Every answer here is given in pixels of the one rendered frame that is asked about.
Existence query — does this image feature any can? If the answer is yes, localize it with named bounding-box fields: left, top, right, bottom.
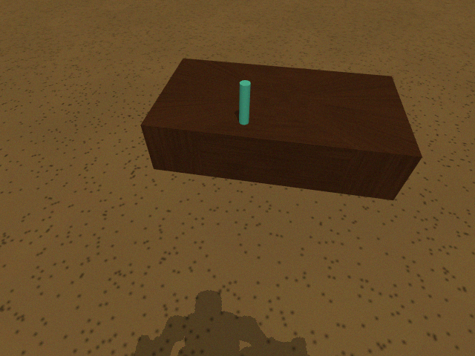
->
left=239, top=80, right=251, bottom=125

